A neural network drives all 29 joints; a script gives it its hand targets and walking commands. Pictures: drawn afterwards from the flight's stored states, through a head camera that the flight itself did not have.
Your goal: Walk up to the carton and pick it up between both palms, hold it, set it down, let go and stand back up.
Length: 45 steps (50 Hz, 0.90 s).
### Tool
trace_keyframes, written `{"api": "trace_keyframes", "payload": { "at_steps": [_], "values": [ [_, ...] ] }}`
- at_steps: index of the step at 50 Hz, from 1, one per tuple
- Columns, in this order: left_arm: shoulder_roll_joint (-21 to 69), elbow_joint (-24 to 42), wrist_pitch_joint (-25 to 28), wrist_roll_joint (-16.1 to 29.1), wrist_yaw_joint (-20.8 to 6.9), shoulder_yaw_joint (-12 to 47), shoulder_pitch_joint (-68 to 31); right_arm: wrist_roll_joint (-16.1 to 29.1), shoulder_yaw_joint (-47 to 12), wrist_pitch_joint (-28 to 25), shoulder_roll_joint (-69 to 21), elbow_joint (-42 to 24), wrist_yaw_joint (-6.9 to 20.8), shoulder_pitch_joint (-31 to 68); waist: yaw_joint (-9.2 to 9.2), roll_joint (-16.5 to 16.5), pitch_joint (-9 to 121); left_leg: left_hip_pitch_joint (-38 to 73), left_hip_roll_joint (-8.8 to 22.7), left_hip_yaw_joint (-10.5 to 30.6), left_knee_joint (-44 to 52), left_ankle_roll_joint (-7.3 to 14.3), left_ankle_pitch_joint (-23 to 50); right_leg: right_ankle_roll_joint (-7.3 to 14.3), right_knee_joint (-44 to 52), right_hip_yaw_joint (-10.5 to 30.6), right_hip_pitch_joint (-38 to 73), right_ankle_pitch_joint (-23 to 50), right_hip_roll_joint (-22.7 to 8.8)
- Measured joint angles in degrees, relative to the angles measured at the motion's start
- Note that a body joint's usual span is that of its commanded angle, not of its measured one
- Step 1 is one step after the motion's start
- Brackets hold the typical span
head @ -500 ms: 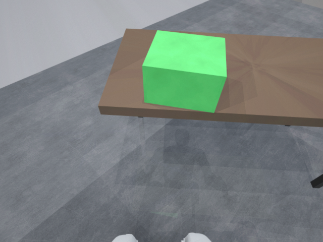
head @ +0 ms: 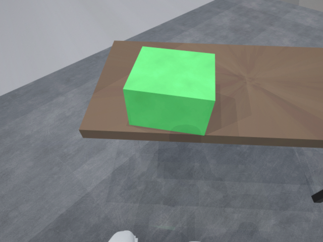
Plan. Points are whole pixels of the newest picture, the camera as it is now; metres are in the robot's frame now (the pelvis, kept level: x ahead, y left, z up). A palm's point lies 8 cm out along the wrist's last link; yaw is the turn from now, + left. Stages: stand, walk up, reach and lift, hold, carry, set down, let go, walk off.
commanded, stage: walk up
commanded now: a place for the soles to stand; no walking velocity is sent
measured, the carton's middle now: (172, 89) +0.59 -0.02 +0.02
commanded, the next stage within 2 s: none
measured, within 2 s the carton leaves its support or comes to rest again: neither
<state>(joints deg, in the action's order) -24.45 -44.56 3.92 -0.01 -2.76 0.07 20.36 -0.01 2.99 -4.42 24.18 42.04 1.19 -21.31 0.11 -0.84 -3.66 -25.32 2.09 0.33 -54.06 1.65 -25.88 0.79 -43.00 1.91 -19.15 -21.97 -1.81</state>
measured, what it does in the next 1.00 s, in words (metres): walks ahead: left foot, then right foot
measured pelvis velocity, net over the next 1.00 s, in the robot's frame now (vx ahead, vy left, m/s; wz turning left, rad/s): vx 0.14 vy -0.01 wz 0.01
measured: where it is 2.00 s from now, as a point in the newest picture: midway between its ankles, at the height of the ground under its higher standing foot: outside the picture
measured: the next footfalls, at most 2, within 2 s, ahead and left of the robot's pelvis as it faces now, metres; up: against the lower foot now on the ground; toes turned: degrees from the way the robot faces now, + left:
left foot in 0.08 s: +0.11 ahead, +0.16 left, +0.00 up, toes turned +1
right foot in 0.32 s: +0.16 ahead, -0.15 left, +0.00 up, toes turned -1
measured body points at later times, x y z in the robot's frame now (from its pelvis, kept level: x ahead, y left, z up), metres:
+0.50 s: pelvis +0.10 -0.03 +0.00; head +0.12 -0.05 +0.45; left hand +0.17 +0.29 -0.09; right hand +0.16 -0.35 -0.11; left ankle +0.12 +0.14 -0.67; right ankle +0.12 -0.14 -0.72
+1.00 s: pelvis +0.14 -0.01 -0.01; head +0.16 -0.01 +0.44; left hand +0.21 +0.31 -0.11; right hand +0.23 -0.33 -0.11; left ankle +0.19 +0.13 -0.71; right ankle +0.16 -0.13 -0.72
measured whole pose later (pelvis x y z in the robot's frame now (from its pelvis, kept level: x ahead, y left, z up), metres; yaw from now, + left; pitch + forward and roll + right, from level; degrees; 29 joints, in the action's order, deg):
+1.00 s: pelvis +0.14 -0.01 -0.01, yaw +1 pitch -2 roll +0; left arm -24.4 -44.5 3.3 0.0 0.5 0.1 17.2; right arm 0.0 2.9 -2.2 24.0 42.1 1.0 -18.6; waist 0.8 -0.6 -4.8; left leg -24.4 1.7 -0.1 -45.1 0.6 -19.3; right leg 0.2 -44.5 1.2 -21.1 -22.0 -0.4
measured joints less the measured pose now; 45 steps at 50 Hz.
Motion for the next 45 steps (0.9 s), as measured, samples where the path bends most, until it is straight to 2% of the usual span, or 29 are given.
{"api": "trace_keyframes", "payload": {
  "at_steps": [3, 4, 5, 7, 9, 13, 16, 17, 20, 23, 28, 31, 33, 35, 37, 38, 40, 45],
  "values": [
    [0.02, 0.01, -0.88, 0.00, -0.08, 0.01, 0.88, 0.00, 0.00, -0.39, 0.06, -0.06, 0.00, -0.04, 0.02, 0.32, 0.85, 1.30, -0.11, -1.05, 8.95, 0.25, 2.48, -0.50, -0.44, -0.23, 0.04, -1.39, -0.16],
    [0.03, 0.00, -1.04, 0.00, -0.10, 0.00, 0.92, 0.00, 0.02, -1.13, 0.36, -0.05, -0.10, -0.11, -0.10, 1.03, 0.80, 2.28, 0.00, 0.09, 12.49, 0.50, 4.01, -0.37, -2.20, -0.30, -0.58, -2.07, 0.42],
    [-0.02, -0.06, -1.65, 0.00, 0.15, -0.02, 0.50, 0.00, 0.00, -1.46, 0.17, 0.01, -0.15, -0.11, -0.13, 0.76, 0.31, 2.37, -0.03, 0.20, 12.10, -0.62, 6.48, -0.24, -5.02, 0.23, -1.30, -3.16, 0.72],
    [-0.05, 0.00, -2.65, 0.00, 0.41, -0.01, -0.43, 0.00, 0.00, -1.48, -0.32, 0.04, -0.16, -0.30, -0.30, -0.19, 0.26, 3.07, 0.12, -0.01, 11.65, -2.17, 7.01, -0.21, -10.19, 0.80, -3.40, -4.46, 1.45],
    [-0.07, 0.05, -2.63, 0.00, 0.42, -0.01, -1.86, 0.00, -0.01, -1.48, -0.33, 0.03, -0.15, -0.49, -0.55, -0.51, 0.27, 3.91, 0.64, 0.23, 11.72, -1.80, 6.14, -0.21, -11.95, 0.58, -5.10, -4.99, 1.73],
    [-0.09, 0.07, -2.05, 0.00, 0.32, -0.01, -4.91, 0.00, -0.01, -1.48, -0.33, 0.03, -0.15, -0.50, -1.21, -1.21, 0.37, 5.72, 1.35, 0.60, 11.72, -1.69, 4.52, -0.22, -10.71, -0.31, -6.58, -6.29, 0.41],
    [-0.12, 0.13, -0.27, 0.01, 0.39, -0.01, -6.09, 0.00, -0.01, -1.29, -0.35, 0.03, -0.16, -0.42, -1.22, -1.41, 0.89, 5.98, 1.92, 0.57, 11.01, -2.58, 3.20, -0.11, -2.56, -1.27, -5.42, -0.33, -0.03],
    [-0.06, 0.07, 0.49, 0.01, 0.47, -0.01, -6.12, -0.01, -0.01, -0.93, -0.36, 0.10, -0.16, -0.39, -1.23, -1.21, 0.70, 5.51, 2.10, 0.86, 9.06, -1.70, 2.74, -0.18, -2.01, -1.50, -5.03, 2.56, 0.22],
    [0.02, 0.01, 1.67, 0.00, 0.69, -0.01, -4.31, 0.00, 0.00, 1.07, -0.29, 0.06, -0.18, -0.02, -1.01, -0.78, 0.67, 2.26, -0.45, 3.28, -0.44, 0.12, 0.11, -0.19, -2.46, -1.42, -3.72, 1.20, 0.17],
    [0.03, 0.01, 1.70, 0.00, 1.42, -0.01, -1.54, 0.00, 0.00, 1.30, -0.11, 0.03, -0.17, 0.11, -0.77, 0.51, 0.64, -0.36, -0.91, 3.29, -2.35, 0.13, 2.70, -0.23, -0.75, -1.43, -1.91, 0.43, -0.05],
    [0.03, 0.01, 1.72, 0.00, 2.55, -0.01, 2.64, 0.00, -0.01, 2.22, -0.10, 0.03, -0.17, 0.41, 0.08, 2.53, -0.04, -2.71, -0.91, 3.21, -2.38, -0.67, 4.18, -0.56, 0.38, -1.44, 0.14, -0.48, -0.32],
    [0.04, 0.01, 1.35, 0.00, 2.86, 0.00, 3.71, 0.00, -0.01, 2.46, -0.09, 0.00, -0.17, 1.30, 0.70, 3.02, -0.47, -2.77, -0.80, 1.48, -1.42, -0.76, 4.16, -0.84, 0.40, -1.49, 0.76, -1.25, -0.68],
    [0.05, 0.03, 0.94, 0.00, 2.87, 0.01, 3.58, 0.00, -0.01, 2.36, -0.07, -0.02, -0.17, 1.96, 0.74, 3.12, -0.43, -2.50, -0.78, -0.27, 2.17, 0.16, 4.43, -1.07, 0.40, -2.05, 0.74, -1.67, -1.15],
    [0.05, 0.03, 0.57, 0.00, 2.87, 0.01, 3.19, 0.00, 0.01, 1.34, 0.10, -0.06, -0.17, 2.01, 0.69, 3.49, -0.40, 0.15, -0.73, -0.55, 10.92, 0.91, 6.03, -1.36, -1.43, -2.73, 0.22, -2.56, -1.31],
    [0.06, -0.06, -0.95, 0.00, 3.07, -0.01, 1.68, 0.00, -0.08, 0.90, -0.12, 0.03, -0.18, 2.10, 0.71, 2.75, -1.22, 0.38, -1.19, -0.30, 10.33, -0.90, 8.01, -0.91, -6.98, -1.46, -1.19, -5.10, -0.75],
    [0.05, -0.02, -1.59, 0.00, 3.16, 0.00, 1.03, 0.00, -0.09, 0.90, -0.16, 0.03, -0.19, 2.12, 0.70, 2.34, -1.21, 0.60, -1.24, -0.32, 10.23, -1.15, 7.94, -0.79, -9.49, -0.65, -2.15, -6.28, 0.02],
    [0.03, 0.04, -1.76, 0.00, 3.19, 0.00, -0.24, 0.00, -0.10, 0.90, -0.17, 0.02, -0.18, 2.13, 0.74, 1.93, -1.21, 0.88, -0.90, -0.12, 10.24, -0.94, 7.64, -0.57, -12.28, -0.30, -3.78, -6.59, 1.28],
    [0.03, 0.04, -1.76, 0.00, 3.19, 0.00, -2.88, 0.00, -0.10, 0.90, -0.18, 0.02, -0.18, 2.15, 0.74, 0.25, -1.16, 0.99, -0.86, -0.40, 10.23, -0.99, 7.45, -0.45, -12.65, -0.26, -5.23, -6.91, 1.01]
  ]
}}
